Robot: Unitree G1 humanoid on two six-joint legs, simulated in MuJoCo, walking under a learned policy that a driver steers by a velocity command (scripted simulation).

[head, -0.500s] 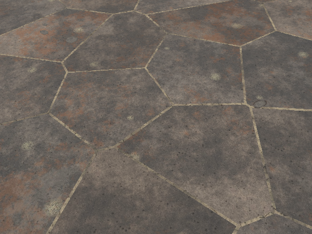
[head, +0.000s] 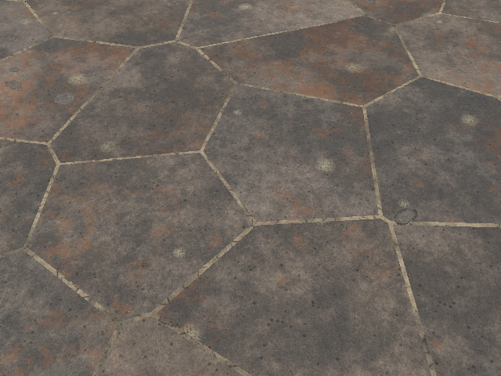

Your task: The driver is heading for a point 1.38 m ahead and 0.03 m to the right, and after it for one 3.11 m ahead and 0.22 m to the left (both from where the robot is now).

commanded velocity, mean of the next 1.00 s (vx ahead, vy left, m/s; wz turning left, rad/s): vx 0.50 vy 0.00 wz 0.00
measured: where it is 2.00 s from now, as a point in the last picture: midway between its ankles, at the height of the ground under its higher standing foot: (259, 210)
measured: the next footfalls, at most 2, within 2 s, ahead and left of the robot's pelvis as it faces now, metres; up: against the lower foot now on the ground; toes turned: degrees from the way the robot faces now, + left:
right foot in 0.30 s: +0.34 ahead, -0.17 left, +0.00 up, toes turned -2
left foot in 0.86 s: +0.65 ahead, +0.07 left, +0.00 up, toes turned +3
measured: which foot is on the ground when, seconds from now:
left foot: down 0.00-0.32, up 0.34-0.84, down 0.86-1.00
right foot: up 0.00-0.28, down 0.30-0.86, up 0.88-1.00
